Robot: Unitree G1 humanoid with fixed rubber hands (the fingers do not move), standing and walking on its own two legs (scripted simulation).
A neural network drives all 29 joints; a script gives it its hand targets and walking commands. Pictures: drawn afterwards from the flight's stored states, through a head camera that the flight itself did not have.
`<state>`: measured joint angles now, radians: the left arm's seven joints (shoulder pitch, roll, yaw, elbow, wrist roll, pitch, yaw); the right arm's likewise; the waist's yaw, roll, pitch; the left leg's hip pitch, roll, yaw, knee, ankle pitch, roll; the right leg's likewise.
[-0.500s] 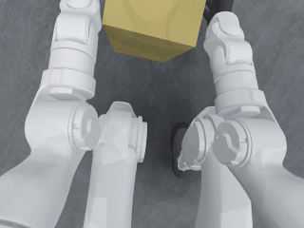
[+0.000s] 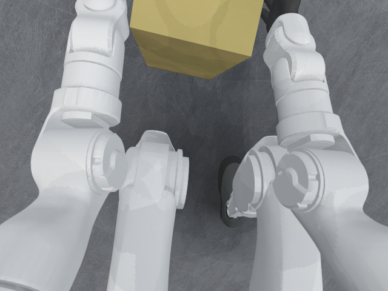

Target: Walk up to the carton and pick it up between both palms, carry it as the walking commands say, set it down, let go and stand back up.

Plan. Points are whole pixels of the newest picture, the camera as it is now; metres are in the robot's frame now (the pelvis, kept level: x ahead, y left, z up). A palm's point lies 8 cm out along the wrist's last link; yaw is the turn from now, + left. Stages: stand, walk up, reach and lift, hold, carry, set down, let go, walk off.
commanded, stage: set down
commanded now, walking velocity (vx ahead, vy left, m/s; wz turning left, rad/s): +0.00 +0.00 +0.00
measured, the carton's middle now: (192, 14) +0.53 +0.07 -0.23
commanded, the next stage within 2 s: let go in 1.90 s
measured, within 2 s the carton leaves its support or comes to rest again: rests again in 0.22 s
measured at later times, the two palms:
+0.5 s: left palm out of the picture +0.53 +0.19 -0.18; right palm (309, 18) +0.54 -0.12 -0.17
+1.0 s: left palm out of the picture +0.53 +0.21 -0.10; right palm out of the picture +0.55 -0.09 -0.09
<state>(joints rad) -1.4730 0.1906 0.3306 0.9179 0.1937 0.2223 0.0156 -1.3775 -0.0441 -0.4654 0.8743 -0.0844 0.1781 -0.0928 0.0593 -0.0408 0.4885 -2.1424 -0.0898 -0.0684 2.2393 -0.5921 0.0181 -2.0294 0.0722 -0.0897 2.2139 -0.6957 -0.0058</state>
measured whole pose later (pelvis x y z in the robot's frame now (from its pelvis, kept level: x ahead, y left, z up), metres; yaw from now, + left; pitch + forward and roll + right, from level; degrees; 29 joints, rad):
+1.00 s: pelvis -0.01 +0.00 +0.03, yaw +1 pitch +27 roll -6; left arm -1.43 0.30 0.17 0.82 -0.01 0.25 0.11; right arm -1.39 -0.17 -0.27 0.73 0.10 0.25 -0.25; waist 0.06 0.01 0.52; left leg -2.02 -0.08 -0.07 2.12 -0.56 0.01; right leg -1.93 0.08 -0.07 2.10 -0.65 0.02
